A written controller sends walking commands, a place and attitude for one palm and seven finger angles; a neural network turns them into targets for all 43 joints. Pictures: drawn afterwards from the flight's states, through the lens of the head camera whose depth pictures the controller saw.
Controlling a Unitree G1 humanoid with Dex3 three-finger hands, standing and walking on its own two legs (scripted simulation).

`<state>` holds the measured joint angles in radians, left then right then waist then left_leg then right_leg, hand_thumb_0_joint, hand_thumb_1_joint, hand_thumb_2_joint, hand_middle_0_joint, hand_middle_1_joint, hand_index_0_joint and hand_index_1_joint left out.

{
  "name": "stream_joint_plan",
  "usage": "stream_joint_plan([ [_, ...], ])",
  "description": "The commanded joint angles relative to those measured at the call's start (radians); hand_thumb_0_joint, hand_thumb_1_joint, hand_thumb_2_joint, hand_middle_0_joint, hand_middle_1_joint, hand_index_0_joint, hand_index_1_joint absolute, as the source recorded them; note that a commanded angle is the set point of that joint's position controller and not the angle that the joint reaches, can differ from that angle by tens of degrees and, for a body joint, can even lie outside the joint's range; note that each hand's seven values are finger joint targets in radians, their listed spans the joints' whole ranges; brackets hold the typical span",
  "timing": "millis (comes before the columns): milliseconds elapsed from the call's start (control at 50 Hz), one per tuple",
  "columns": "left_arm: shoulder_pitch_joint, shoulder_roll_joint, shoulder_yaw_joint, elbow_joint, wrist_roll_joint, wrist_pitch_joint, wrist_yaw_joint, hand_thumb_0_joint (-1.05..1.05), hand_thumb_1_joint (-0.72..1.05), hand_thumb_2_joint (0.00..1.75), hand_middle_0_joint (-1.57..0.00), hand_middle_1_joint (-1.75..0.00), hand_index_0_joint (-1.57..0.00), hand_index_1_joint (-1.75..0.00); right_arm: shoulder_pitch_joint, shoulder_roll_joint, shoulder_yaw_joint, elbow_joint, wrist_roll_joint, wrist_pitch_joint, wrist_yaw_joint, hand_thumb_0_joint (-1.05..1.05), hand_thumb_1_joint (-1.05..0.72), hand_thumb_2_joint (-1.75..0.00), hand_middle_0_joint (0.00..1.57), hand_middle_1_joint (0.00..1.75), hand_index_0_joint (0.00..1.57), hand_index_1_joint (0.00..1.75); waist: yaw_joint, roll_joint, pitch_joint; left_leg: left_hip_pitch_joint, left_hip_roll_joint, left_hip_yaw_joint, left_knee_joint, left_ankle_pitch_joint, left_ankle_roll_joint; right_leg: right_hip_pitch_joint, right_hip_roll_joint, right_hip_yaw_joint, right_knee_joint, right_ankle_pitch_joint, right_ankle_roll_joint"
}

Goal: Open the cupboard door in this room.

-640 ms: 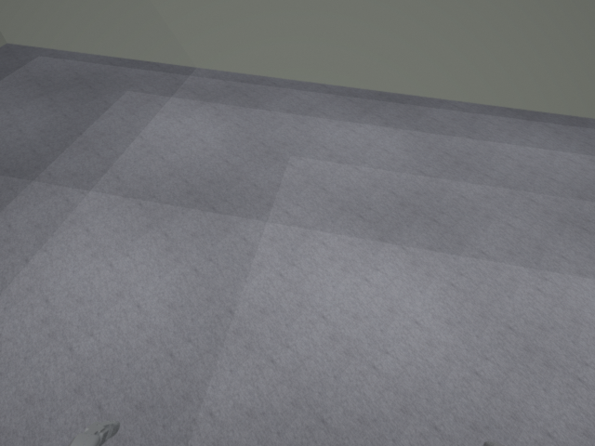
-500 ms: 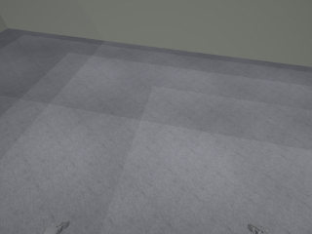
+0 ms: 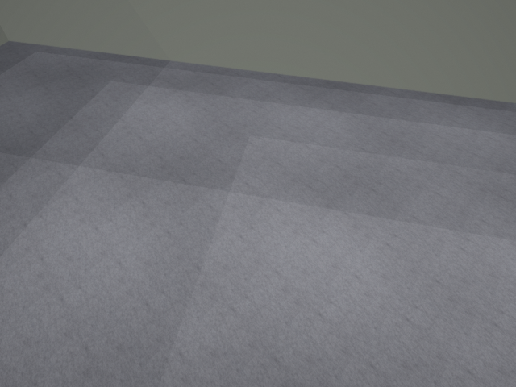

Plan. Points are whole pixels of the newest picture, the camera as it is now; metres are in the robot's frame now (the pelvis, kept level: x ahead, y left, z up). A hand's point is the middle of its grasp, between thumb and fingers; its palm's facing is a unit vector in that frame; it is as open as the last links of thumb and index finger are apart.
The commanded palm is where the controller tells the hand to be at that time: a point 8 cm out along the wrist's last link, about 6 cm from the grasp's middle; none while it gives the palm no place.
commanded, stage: stand and wait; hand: left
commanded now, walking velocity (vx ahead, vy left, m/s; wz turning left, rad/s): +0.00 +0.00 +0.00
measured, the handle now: out of the picture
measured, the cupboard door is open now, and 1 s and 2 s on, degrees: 0 0 0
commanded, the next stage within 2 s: turn or walk to find it in 0.26 s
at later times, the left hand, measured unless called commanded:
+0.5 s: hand out of the picture +0.06 +0.23 -0.16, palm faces +0.02 -0.95 -0.32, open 7.4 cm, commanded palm none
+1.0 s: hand out of the picture +0.01 +0.20 -0.16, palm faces +0.24 -0.93 -0.29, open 7.4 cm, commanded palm none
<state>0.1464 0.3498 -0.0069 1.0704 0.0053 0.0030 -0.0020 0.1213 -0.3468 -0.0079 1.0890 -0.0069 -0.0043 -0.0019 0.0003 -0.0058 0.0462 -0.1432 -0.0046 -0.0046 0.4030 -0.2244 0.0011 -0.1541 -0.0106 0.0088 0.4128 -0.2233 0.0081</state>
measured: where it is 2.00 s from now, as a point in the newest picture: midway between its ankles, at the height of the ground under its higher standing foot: outside the picture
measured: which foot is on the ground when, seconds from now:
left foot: down 0.00-1.00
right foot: down 0.00-0.64, up 0.66-0.98, down 1.00-1.00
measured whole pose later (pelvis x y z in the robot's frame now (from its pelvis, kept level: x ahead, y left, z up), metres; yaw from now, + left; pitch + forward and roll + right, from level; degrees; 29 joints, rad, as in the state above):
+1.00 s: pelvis -0.05 -0.02 -0.01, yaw +14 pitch +2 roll +0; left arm 0.15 0.23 0.04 0.91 0.00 0.03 0.03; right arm 0.26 -0.21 -0.07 0.96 -0.02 0.05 0.00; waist -0.03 0.03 0.05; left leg -0.38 -0.10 -0.23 0.49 -0.13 -0.03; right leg -0.23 0.00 0.01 0.54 -0.35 0.03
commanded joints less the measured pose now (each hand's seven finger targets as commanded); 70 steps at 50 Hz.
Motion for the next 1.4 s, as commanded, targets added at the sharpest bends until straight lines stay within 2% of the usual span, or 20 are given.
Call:
stream_joint_plan([
  [0,-0.062,0.204,0.041,-0.067,0.003,-0.030,0.012,0.00,0.90,0.90,-0.20,-0.30,-0.20,-0.30,-0.071,-0.204,-0.035,-0.062,-0.003,-0.029,-0.010,0.00,-0.90,-0.90,0.20,0.30,0.20,0.30,-0.002,-0.008,-0.079,0.006,0.114,-0.091,-0.069,0.112,0.032,0.004,-0.113,0.112,-0.081,0.112,-0.043],
  [280,-0.067,0.204,0.044,-0.060,0.005,-0.027,0.011,0.00,0.90,0.90,-0.20,-0.30,-0.20,-0.30,-0.060,-0.206,-0.034,-0.046,-0.004,-0.029,-0.007,0.00,-0.90,-0.90,0.20,0.30,0.20,0.30,0.001,0.009,-0.058,-0.026,0.116,-0.105,-0.082,0.095,0.033,-0.004,-0.113,0.101,-0.086,0.062,-0.037],
  [400,0.007,0.099,0.033,-0.069,0.005,0.008,0.026,0.00,0.90,0.90,-0.20,-0.30,-0.20,-0.30,0.002,-0.079,-0.014,-0.065,-0.008,0.004,-0.001,0.00,-0.90,-0.90,0.20,0.30,0.20,0.30,0.007,-0.017,-0.053,-0.123,0.094,-0.100,0.010,0.121,0.016,-0.011,-0.144,0.083,-0.030,0.064,-0.018],
  [560,-0.003,0.121,0.059,-0.159,0.015,0.021,0.039,0.00,0.90,0.90,-0.20,-0.30,-0.20,-0.30,0.096,-0.045,-0.044,-0.115,-0.005,0.031,0.003,0.00,-0.90,-0.90,0.20,0.30,0.20,0.30,-0.023,-0.121,-0.074,-0.134,0.045,-0.047,0.217,0.008,0.003,-0.115,-0.278,0.099,0.003,0.083,-0.103],
  [600,-0.022,0.085,0.059,-0.183,0.015,0.028,0.037,0.00,0.90,0.90,-0.20,-0.30,-0.20,-0.30,0.128,-0.062,-0.051,-0.123,-0.011,0.027,0.007,0.00,-0.90,-0.90,0.20,0.30,0.20,0.30,-0.038,0.012,-0.060,-0.115,0.102,-0.177,0.089,0.099,0.038,-0.188,-0.172,-0.008,0.141,-0.037,-0.038],
  [620,-0.032,0.046,0.055,-0.196,0.009,0.031,0.036,0.00,0.90,0.90,-0.20,-0.30,-0.20,-0.30,0.145,-0.103,-0.058,-0.132,-0.019,0.021,0.006,0.00,-0.90,-0.90,0.20,0.30,0.20,0.30,-0.050,0.178,-0.043,-0.138,0.206,-0.393,-0.052,0.148,0.102,-0.220,-0.044,-0.090,0.321,-0.148,0.019],
  [640,-0.040,0.034,0.054,-0.212,0.011,0.027,0.038,0.00,0.90,0.90,-0.20,-0.30,-0.20,-0.30,0.158,-0.125,-0.069,-0.137,-0.016,0.015,-0.001,0.00,-0.90,-0.90,0.20,0.30,0.20,0.30,-0.048,0.257,-0.029,-0.115,0.281,-0.540,-0.135,0.250,0.181,-0.284,0.002,-0.057,0.489,-0.325,0.031],
  [660,-0.021,0.035,0.058,-0.207,0.012,0.029,0.041,0.00,0.90,0.90,-0.20,-0.30,-0.20,-0.30,0.162,-0.124,-0.072,-0.139,-0.012,0.013,-0.011,0.00,-0.90,-0.90,0.20,0.30,0.20,0.30,-0.039,0.229,-0.052,-0.078,0.290,-0.554,-0.130,0.306,0.215,-0.319,-0.018,0.010,0.590,-0.342,0.026],
  [740,0.014,-0.005,0.064,-0.190,0.008,0.023,0.031,0.00,0.90,0.90,-0.20,-0.30,-0.20,-0.30,0.128,-0.082,-0.076,-0.164,-0.012,0.013,-0.025,0.00,-0.90,-0.90,0.20,0.30,0.20,0.30,-0.015,0.151,-0.121,0.005,0.201,-0.409,-0.049,0.356,0.195,-0.339,-0.023,0.017,0.604,-0.261,0.039],
  [860,0.013,-0.050,0.066,-0.212,-0.002,0.025,0.032,0.00,0.90,0.90,-0.20,-0.30,-0.20,-0.30,0.174,-0.071,-0.093,-0.164,-0.019,0.029,-0.024,0.00,-0.90,-0.90,0.20,0.30,0.20,0.30,-0.040,0.168,-0.139,0.004,0.169,-0.473,-0.054,0.314,0.186,-0.226,0.021,0.005,0.369,-0.266,0.040],
  [940,0.140,-0.028,0.078,-0.186,-0.003,0.018,0.038,0.00,0.90,0.90,-0.20,-0.30,-0.20,-0.30,0.120,-0.062,-0.104,-0.194,-0.013,0.040,-0.011,0.00,-0.90,-0.90,0.20,0.30,0.20,0.30,0.018,0.145,-0.147,-0.170,0.087,-0.425,-0.006,0.129,0.101,0.043,0.032,-0.020,0.013,-0.056,0.031],
  [960,0.171,0.018,0.090,-0.179,0.004,0.012,0.042,0.00,0.90,0.90,-0.20,-0.30,-0.20,-0.30,0.120,-0.024,-0.102,-0.200,-0.006,0.044,-0.005,0.00,-0.90,-0.90,0.20,0.30,0.20,0.30,0.027,0.049,-0.147,-0.319,0.031,-0.351,0.080,-0.024,0.047,0.188,-0.064,0.047,-0.084,-0.048,0.004],
  [980,0.171,0.109,0.108,-0.193,0.022,0.005,0.048,0.00,0.90,0.90,-0.20,-0.30,-0.20,-0.30,0.130,0.041,-0.094,-0.224,-0.002,0.045,-0.003,0.00,-0.90,-0.90,0.20,0.30,0.20,0.30,0.036,-0.245,-0.108,-0.524,-0.091,-0.150,0.343,-0.237,-0.029,0.240,-0.339,0.342,-0.192,-0.188,-0.085],
  [1000,0.116,0.119,0.100,-0.221,0.017,0.008,0.050,0.00,0.90,0.90,-0.20,-0.30,-0.20,-0.30,0.078,0.001,-0.104,-0.235,-0.018,0.042,-0.006,0.00,-0.90,-0.90,0.20,0.30,0.20,0.30,0.043,-0.250,-0.028,-0.519,-0.075,-0.110,0.544,-0.316,-0.036,0.019,-0.455,0.413,-0.208,-0.104,-0.147],
  [1020,0.048,0.083,0.092,-0.244,0.016,0.004,0.050,0.00,0.90,0.90,-0.20,-0.30,-0.20,-0.30,0.108,-0.010,-0.109,-0.222,-0.022,0.048,0.003,0.00,-0.90,-0.90,0.20,0.30,0.20,0.30,-0.003,-0.151,-0.020,-0.460,-0.044,-0.139,0.661,-0.237,-0.028,-0.081,-0.401,0.308,-0.207,-0.119,-0.151],
  [1040,0.006,0.055,0.093,-0.250,0.014,0.000,0.053,0.00,0.90,0.90,-0.20,-0.30,-0.20,-0.30,0.120,0.005,-0.109,-0.208,-0.018,0.060,0.007,0.00,-0.90,-0.90,0.20,0.30,0.20,0.30,-0.024,-0.203,0.009,-0.440,-0.031,-0.120,0.709,-0.217,-0.028,-0.131,-0.352,0.272,-0.211,-0.108,-0.130],
  [1100,0.017,0.010,0.072,-0.243,0.014,-0.011,0.040,0.00,0.90,0.90,-0.20,-0.30,-0.20,-0.30,0.147,0.018,-0.100,-0.170,-0.014,0.061,0.016,0.00,-0.90,-0.90,0.20,0.30,0.20,0.30,-0.041,-0.154,0.055,-0.442,-0.010,-0.049,0.814,-0.100,-0.051,-0.102,-0.253,0.078,-0.134,0.120,-0.117],
  [1200,0.165,0.026,0.076,-0.201,0.019,-0.015,0.043,0.00,0.90,0.90,-0.20,-0.30,-0.20,-0.30,0.044,0.033,-0.082,-0.193,-0.011,0.061,0.013,0.00,-0.90,-0.90,0.20,0.30,0.20,0.30,0.018,-0.146,0.025,-0.452,0.017,-0.005,0.699,-0.149,-0.072,0.046,-0.289,0.045,-0.068,0.374,-0.148],
  [1320,0.214,0.071,0.093,-0.177,0.030,-0.005,0.043,0.00,0.90,0.90,-0.20,-0.30,-0.20,-0.30,-0.020,0.053,-0.061,-0.210,-0.001,0.045,0.014,0.00,-0.90,-0.90,0.20,0.30,0.20,0.30,0.048,-0.202,-0.039,-0.288,0.010,0.077,0.373,-0.222,-0.050,0.101,-0.312,-0.001,0.034,0.602,-0.150],
  [1380,0.179,0.077,0.100,-0.173,0.021,-0.002,0.040,0.00,0.90,0.90,-0.20,-0.30,-0.20,-0.30,0.067,0.030,-0.063,-0.188,-0.001,0.029,0.009,0.00,-0.90,-0.90,0.20,0.30,0.20,0.30,-0.003,-0.186,-0.101,-0.099,-0.003,0.099,0.086,-0.041,-0.029,0.069,-0.284,-0.068,0.168,0.593,-0.083],
])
